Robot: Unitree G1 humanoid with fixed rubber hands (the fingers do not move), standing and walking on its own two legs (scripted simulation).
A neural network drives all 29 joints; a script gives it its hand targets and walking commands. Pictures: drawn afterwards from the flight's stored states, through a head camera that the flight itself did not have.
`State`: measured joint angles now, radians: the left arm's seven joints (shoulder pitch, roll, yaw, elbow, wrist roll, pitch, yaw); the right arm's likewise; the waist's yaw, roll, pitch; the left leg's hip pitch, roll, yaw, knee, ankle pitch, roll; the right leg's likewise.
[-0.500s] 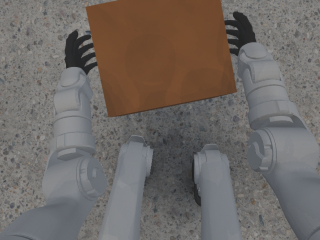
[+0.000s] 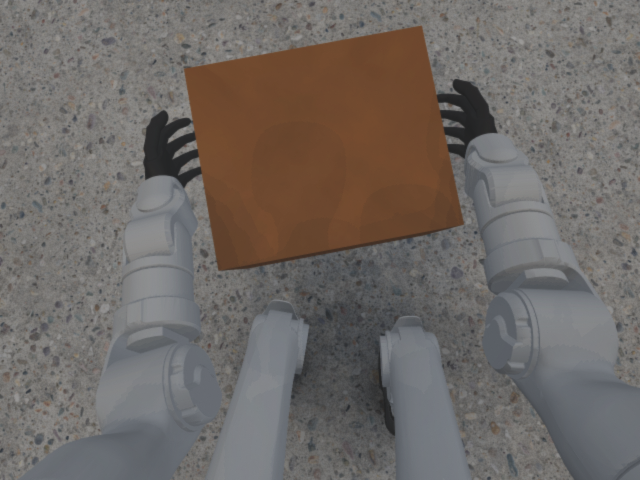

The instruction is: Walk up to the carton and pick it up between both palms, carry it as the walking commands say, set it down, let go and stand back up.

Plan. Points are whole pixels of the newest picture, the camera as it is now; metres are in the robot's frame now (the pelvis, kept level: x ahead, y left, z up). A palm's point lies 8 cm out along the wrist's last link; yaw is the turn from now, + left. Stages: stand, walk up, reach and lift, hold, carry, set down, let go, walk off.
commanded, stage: reach and lift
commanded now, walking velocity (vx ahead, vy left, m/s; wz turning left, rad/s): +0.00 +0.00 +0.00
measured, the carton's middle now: (321, 164) +0.49 +0.06 -0.15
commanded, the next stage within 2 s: none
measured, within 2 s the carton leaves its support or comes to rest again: neither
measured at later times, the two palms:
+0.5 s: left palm (136, 170) +0.41 +0.23 +0.01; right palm (510, 125) +0.49 -0.14 +0.00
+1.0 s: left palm (85, 152) +0.40 +0.23 +0.09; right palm (568, 98) +0.47 -0.15 +0.08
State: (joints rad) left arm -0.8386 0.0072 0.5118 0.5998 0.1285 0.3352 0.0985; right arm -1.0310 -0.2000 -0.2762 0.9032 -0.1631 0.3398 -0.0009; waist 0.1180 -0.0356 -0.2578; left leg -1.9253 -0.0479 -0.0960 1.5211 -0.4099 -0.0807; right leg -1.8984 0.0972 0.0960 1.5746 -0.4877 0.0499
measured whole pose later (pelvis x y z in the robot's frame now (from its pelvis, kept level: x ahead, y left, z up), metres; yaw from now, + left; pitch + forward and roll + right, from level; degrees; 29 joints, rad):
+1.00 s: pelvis +0.05 -0.01 +0.14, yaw +0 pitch +35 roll +1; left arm -0.53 -0.08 0.51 0.49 0.22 0.35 -0.03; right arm -0.69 -0.09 -0.33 0.76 -0.23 0.34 0.06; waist 0.12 -0.04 -0.26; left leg -1.27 -0.02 -0.11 1.00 -0.33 -0.07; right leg -1.25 0.08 0.11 1.04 -0.39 0.01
